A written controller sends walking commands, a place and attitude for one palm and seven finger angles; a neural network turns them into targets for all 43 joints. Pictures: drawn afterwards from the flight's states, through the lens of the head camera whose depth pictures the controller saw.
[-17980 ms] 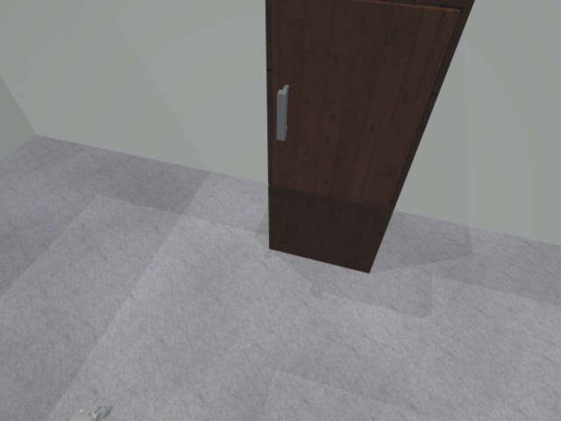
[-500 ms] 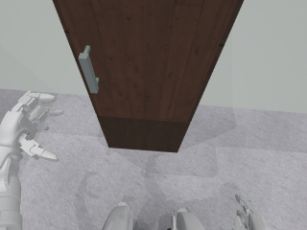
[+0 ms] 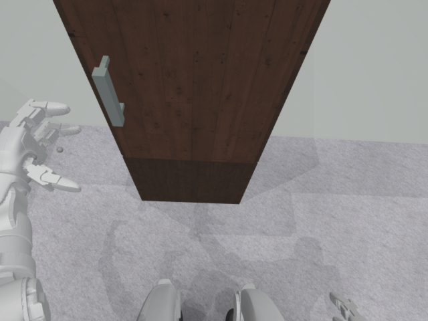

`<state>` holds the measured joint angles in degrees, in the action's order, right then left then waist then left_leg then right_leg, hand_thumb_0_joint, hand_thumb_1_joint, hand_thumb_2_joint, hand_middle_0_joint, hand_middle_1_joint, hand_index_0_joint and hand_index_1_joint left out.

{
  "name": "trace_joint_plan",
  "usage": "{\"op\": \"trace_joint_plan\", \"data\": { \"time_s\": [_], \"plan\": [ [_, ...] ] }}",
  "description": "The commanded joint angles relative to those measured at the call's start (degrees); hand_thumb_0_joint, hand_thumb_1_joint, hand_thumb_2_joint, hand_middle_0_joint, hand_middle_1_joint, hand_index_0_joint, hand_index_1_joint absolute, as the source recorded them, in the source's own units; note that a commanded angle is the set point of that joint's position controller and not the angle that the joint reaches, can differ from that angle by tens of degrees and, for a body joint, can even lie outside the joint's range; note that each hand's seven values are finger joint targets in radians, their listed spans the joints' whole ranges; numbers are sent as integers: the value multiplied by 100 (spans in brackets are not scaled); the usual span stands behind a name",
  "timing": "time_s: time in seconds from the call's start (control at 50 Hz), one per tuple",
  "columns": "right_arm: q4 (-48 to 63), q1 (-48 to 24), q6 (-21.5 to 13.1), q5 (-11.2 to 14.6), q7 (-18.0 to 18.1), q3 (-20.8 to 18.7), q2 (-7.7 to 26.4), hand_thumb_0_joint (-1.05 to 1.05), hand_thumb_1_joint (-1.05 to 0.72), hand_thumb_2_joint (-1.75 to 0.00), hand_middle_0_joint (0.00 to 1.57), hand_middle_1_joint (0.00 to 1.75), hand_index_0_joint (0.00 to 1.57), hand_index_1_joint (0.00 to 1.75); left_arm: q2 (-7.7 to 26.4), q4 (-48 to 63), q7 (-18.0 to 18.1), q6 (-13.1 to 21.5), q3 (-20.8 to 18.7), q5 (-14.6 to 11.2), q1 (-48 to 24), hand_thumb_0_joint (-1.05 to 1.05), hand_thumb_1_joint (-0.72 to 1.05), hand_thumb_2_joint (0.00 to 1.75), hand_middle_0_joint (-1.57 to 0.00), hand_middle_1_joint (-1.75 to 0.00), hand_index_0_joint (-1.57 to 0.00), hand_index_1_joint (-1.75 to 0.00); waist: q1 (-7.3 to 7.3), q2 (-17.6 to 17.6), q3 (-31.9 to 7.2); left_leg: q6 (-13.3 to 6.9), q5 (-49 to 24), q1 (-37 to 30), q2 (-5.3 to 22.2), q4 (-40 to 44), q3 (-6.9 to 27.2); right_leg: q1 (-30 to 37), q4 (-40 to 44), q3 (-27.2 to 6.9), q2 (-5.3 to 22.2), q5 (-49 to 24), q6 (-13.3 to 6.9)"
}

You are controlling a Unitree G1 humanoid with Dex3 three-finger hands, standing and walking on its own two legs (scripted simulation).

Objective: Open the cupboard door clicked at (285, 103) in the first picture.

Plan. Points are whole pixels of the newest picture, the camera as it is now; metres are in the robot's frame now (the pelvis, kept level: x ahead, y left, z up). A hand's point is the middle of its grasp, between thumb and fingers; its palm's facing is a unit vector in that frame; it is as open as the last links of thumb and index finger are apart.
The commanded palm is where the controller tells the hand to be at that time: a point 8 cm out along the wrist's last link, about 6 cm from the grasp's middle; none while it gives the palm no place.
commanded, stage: move the hooked fingers beside the handle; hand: left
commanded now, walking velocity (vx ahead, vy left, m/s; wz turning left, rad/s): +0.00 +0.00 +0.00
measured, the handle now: (112, 93) +0.55 +0.22 +0.05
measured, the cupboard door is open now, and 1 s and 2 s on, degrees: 0 0 0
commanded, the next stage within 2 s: slide the fingers in behind the handle in 1.56 s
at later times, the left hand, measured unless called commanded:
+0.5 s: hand (68, 121) +0.46 +0.28 +0.06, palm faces -0.02 -1.00 -0.01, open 14.0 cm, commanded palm +0.45 +0.32 +0.05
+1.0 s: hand (75, 106) +0.50 +0.28 +0.05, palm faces -0.02 -1.00 -0.02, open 14.0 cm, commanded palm +0.49 +0.31 +0.05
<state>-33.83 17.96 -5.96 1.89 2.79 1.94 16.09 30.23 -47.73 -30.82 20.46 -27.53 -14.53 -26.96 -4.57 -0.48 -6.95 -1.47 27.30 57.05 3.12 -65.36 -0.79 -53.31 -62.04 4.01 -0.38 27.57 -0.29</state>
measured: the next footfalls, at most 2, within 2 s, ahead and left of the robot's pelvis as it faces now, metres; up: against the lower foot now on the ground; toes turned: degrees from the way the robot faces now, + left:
none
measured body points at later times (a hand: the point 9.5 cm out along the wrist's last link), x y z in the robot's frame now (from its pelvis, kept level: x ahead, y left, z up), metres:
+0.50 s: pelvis -0.01 +0.01 -0.02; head +0.13 +0.04 +0.41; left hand +0.45 +0.33 +0.06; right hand +0.04 -0.27 -0.11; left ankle +0.04 +0.10 -0.65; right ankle +0.02 -0.12 -0.65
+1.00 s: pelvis +0.00 +0.01 -0.02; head +0.16 +0.05 +0.40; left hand +0.50 +0.34 +0.05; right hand -0.01 -0.26 -0.12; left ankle +0.04 +0.10 -0.65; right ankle +0.02 -0.12 -0.65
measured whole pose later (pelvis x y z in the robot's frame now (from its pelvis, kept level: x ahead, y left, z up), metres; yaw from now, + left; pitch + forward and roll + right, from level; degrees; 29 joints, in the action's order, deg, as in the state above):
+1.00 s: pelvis +0.00 +0.01 -0.02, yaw -3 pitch +26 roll -6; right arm -34.2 21.8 3.1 0.4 1.1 4.1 16.4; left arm 43.7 -67.1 -29.6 18.9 -32.2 -6.0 -50.4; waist -10.8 -1.4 -6.1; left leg -2.5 28.4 68.8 4.5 -70.7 -0.5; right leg -64.3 -65.0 4.0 -1.7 27.1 0.6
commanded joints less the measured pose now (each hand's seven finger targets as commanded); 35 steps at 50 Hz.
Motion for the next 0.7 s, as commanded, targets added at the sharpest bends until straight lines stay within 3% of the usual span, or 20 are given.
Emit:
{"op": "trace_joint_plan", "data": {
  "time_s": [0.0, 0.06, 0.16, 0.18, 0.2, 0.22, 0.26, 0.32, 0.34, 0.38, 0.46, 0.5, 0.6, 0.68],
  "plan": [
    [525, 539, -88, -28, 63, -399, 1055, 0, -90, -90, 20, 30, 20, 30, 1868, 915, 12, 455, -462, -136, -1871, 0, -50, 30, -30, -120, -30, -120, 89, -662, -2387, -1, -1913, -1918, -136, 800, 331, 775, 655, -200, -202, -1458, -166],
    [448, 575, 12, -16, 52, -389, 1074, 0, -90, -90, 20, 30, 20, 30, 1782, 348, -24, 389, -293, -36, -2251, 0, -50, 30, -30, -120, -30, -120, -56, -520, -2034, -20, -1515, -1653, -119, 801, 324, 522, 719, -202, -190, -1173, -121],
    [413, 678, 139, -37, 60, -386, 1136, 0, -90, -90, 20, 30, 20, 30, 2174, 118, -106, 533, -417, 94, -2815, 0, -50, 30, -30, -120, -30, -120, -58, -656, -2299, -22, -1629, -1698, -115, 689, 373, 419, 598, -211, -199, -1196, -153],
    [394, 664, 147, -41, 54, -387, 1109, 0, -90, -90, 20, 30, 20, 30, 2000, 218, -113, 589, -223, 122, -3040, 0, -50, 30, -30, -120, -30, -120, -123, -907, -2350, -17, -1684, -1882, -108, 664, 390, 229, 585, -206, -195, -1170, -152],
    [376, 707, 151, -62, 49, -392, 1107, 0, -90, -90, 20, 30, 20, 30, 1981, 290, -126, 658, -234, 66, -3231, 0, -50, 30, -30, -120, -30, -120, -142, -924, -2453, -13, -1847, -2023, -98, 614, 422, 162, 540, -186, -220, -1237, -174],
    [347, 742, 180, -74, 37, -397, 1143, 0, -90, -90, 20, 30, 20, 30, 2180, 214, -123, 682, -385, 96, -3154, 0, -50, 30, -30, -120, -30, -120, -69, -983, -2609, 14, -1881, -2088, -90, 608, 440, 198, 543, -196, -221, -1229, -169],
    [302, 764, 241, -61, 44, -378, 1162, 0, -90, -90, 20, 30, 20, 30, 2280, -18, -94, 670, -415, 137, -3280, 0, -50, 30, -30, -120, -30, -120, -134, -848, -2505, -4, -1728, -1940, -84, 598, 460, 139, 555, -192, -225, -1119, -159],
    [251, 808, 299, -64, 42, -363, 1170, 0, -90, -90, 20, 30, 20, 30, 2183, -265, -59, 580, -263, 219, -3542, 0, -50, 30, -30, -120, -30, -120, -208, -988, -2406, 7, -1582, -1989, -72, 625, 519, -149, 550, -147, -226, -935, -157],
    [232, 827, 326, -65, 58, -351, 1205, 0, -90, -90, 20, 30, 20, 30, 2352, -401, -13, 529, -344, 269, -3637, 0, -50, 30, -30, -120, -30, -120, -250, -848, -2281, -9, -1462, -1823, -65, 622, 521, -149, 564, -151, -220, -889, -145],
    [233, 881, 361, -78, 62, -340, 1211, 0, -90, -90, 20, 30, 20, 30, 2497, -458, 53, 466, -406, 339, -3767, 0, -50, 30, -30, -120, -30, -120, -274, -772, -2423, -48, -1453, -1650, -86, 550, 489, -17, 541, -178, -208, -935, -123],
    [245, 958, 434, -116, 40, -316, 1221, 0, -90, -90, 20, 30, 20, 30, 2859, -414, 109, 531, -607, 429, -3967, 0, -50, 30, -30, -120, -30, -120, -236, -980, -2745, -25, -1803, -1791, -60, 440, 507, 0, 449, -181, -229, -1151, -131],
    [231, 991, 461, -126, 20, -296, 1202, 0, -90, -90, 20, 30, 20, 30, 2650, -443, 116, 562, -378, 459, -4212, 0, -50, 30, -30, -120, -30, -120, -354, -1162, -2709, -19, -1898, -1909, -46, 410, 558, -261, 397, -141, -246, -1128, -152],
    [170, 1110, 555, -139, 45, -259, 1283, 0, -90, -90, 20, 30, 20, 30, 2927, -951, 132, 392, -456, 570, -4468, 0, -50, 30, -30, -120, -30, -120, -485, -1010, -2601, -53, -1662, -1634, -31, 342, 586, -388, 395, -133, -256, -987, -134],
    [166, 1177, 610, -150, 43, -213, 1297, 0, -90, -90, 20, 30, 20, 30, 3114, -1030, 148, 285, -416, 686, -4810, 0, -50, 30, -30, -120, -30, -120, -551, -1131, -2653, -58, -1621, -1483, -22, 266, 584, -430, 375, -148, -246, -973, -107]
  ]
}}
